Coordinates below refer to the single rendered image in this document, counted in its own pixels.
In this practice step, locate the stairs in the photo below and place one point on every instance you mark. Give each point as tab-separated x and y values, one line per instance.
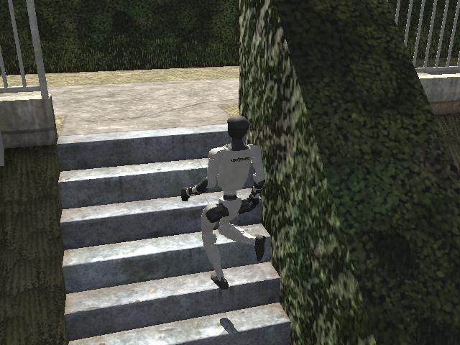
135	268

